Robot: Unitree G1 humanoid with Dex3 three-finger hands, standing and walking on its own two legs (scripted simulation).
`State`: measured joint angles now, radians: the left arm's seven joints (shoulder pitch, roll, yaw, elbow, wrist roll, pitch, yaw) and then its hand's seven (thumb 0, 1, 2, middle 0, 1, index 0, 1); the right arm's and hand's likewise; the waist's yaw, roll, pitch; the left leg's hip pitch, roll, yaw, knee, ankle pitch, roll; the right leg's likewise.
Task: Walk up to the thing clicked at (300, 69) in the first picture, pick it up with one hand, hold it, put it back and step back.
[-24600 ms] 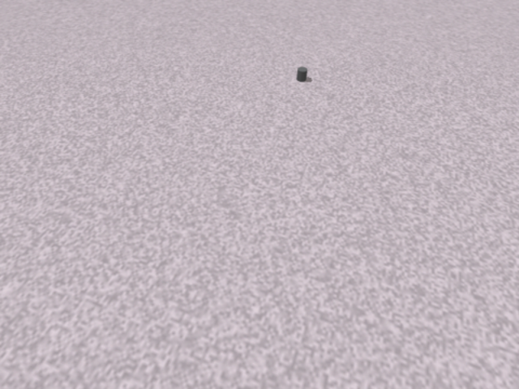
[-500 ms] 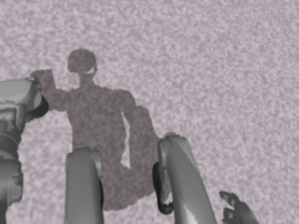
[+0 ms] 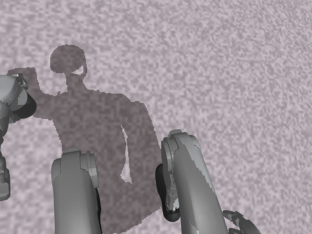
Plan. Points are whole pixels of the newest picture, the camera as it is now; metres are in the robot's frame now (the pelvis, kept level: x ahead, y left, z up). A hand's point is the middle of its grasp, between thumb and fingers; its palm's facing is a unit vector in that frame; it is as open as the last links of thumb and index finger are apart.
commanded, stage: crouch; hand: left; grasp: from above
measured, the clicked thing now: (17, 102) +0.46 +0.29 -0.20
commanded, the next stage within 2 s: lower in 0.08 s
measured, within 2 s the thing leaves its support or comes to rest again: rests again in 1.12 s
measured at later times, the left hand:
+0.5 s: hand (15, 108) +0.45 +0.30 -0.22, palm faces -0.47 -0.07 -0.88, open 9.8 cm
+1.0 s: hand (23, 109) +0.46 +0.30 -0.27, palm faces -0.46 -0.10 -0.88, open 9.8 cm
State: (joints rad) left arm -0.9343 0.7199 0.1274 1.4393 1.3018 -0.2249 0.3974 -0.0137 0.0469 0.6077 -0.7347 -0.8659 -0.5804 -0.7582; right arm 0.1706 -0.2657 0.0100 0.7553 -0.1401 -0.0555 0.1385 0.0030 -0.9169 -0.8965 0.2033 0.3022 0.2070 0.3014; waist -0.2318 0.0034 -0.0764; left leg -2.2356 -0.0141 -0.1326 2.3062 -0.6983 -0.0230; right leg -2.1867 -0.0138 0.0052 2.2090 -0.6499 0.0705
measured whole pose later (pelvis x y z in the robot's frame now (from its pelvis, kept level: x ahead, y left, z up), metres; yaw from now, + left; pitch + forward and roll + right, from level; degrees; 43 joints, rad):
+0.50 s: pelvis +0.00 +0.00 -0.03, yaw -2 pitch +35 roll -9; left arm -0.97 0.80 0.15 1.53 1.34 -0.26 0.45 -0.01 0.04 0.58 -0.76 -0.83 -0.61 -0.74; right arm 0.16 -0.29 0.06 0.75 -0.17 -0.07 0.16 0.00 -0.92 -0.90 0.20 0.30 0.21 0.30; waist -0.27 -0.02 -0.02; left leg -2.32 -0.03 -0.16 2.42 -0.71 -0.02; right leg -2.25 -0.01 -0.01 2.30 -0.66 0.07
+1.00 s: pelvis +0.01 +0.01 -0.06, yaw -4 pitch +32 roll -12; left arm -0.98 0.88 0.19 1.62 1.36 -0.26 0.54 -0.01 0.05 0.59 -0.75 -0.84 -0.60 -0.74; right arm 0.12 -0.29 0.12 0.74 -0.22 -0.11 0.21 0.00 -0.91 -0.89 0.20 0.30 0.21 0.30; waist -0.31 -0.05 0.05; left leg -2.37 -0.03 -0.20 2.53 -0.73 -0.02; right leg -2.29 0.01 -0.04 2.37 -0.66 0.08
